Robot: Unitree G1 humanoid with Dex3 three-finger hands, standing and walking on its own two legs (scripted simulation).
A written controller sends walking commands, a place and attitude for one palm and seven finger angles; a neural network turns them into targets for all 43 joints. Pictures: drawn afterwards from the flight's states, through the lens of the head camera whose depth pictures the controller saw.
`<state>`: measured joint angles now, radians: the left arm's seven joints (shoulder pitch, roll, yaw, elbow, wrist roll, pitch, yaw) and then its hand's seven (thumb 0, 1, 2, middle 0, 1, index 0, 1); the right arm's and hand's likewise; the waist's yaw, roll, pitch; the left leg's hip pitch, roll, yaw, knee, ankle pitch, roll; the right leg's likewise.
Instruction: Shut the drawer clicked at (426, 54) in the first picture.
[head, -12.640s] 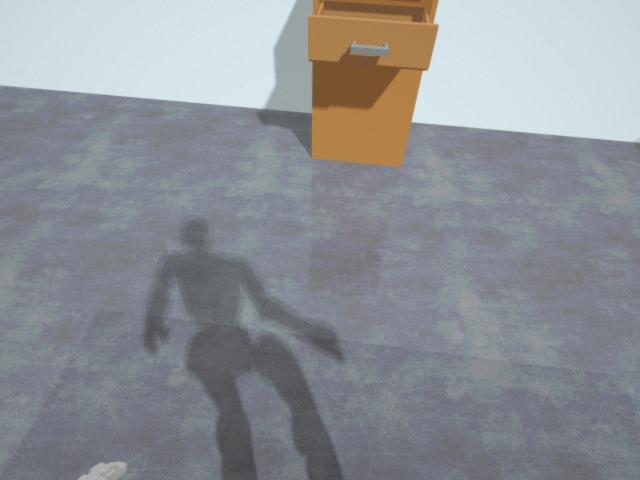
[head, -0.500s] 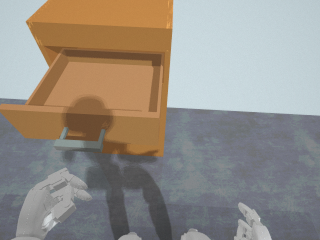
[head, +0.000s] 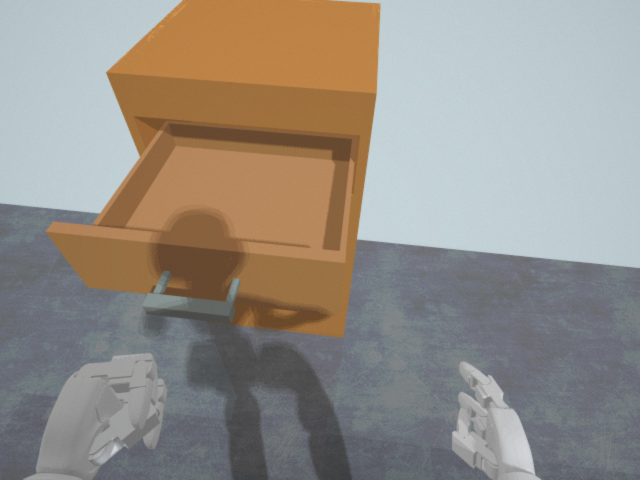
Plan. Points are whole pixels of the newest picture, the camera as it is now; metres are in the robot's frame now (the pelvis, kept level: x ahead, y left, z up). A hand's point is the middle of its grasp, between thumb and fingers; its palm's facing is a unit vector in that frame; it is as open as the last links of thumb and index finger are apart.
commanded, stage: raise the hand and make a fist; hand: left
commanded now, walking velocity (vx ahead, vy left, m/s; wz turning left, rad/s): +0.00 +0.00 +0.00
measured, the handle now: (194, 295) +0.36 +0.22 -0.01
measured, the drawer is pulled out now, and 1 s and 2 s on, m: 0.30 0.30 0.30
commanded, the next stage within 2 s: bring the fist close to the handle in 0.50 s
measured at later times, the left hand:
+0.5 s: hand (143, 402) +0.18 +0.19 +0.09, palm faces +0.02 -1.00 -0.09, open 3.3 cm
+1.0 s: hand (167, 388) +0.21 +0.19 +0.05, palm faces +0.00 -1.00 -0.08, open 3.3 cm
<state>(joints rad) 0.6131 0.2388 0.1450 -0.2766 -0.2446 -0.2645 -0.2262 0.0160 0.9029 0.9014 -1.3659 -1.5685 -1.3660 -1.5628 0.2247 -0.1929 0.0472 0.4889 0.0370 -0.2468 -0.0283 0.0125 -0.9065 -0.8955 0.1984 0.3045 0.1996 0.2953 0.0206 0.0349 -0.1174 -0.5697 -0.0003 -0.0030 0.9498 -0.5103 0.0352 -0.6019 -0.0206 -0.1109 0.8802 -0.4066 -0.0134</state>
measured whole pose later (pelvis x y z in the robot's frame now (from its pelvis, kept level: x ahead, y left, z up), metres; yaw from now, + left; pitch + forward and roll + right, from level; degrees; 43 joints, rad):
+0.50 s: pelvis +0.00 +0.00 +0.01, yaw +0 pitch +6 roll -2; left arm 0.59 0.25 0.21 -0.22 -0.28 -0.26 -0.26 0.02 0.90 0.90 -1.40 -1.60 -1.40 -1.60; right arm 0.26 -0.24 0.02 0.56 0.05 -0.31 -0.04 0.01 -0.91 -0.90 0.20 0.30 0.20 0.30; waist 0.00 0.04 -0.10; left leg -0.50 0.00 0.00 0.88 -0.48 0.03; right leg -0.53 -0.01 -0.11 0.81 -0.38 -0.02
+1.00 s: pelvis -0.01 -0.01 +0.00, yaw +0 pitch +9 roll -1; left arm 0.39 0.26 0.22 0.00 -0.28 -0.33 -0.30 0.02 0.90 0.90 -1.40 -1.60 -1.40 -1.60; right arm 0.25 -0.25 0.03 0.57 0.03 -0.28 -0.05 0.01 -0.91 -0.90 0.20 0.30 0.20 0.30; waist -0.01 0.03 -0.09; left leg -0.62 0.00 -0.01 0.95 -0.49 0.02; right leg -0.66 -0.02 -0.12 0.90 -0.40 -0.03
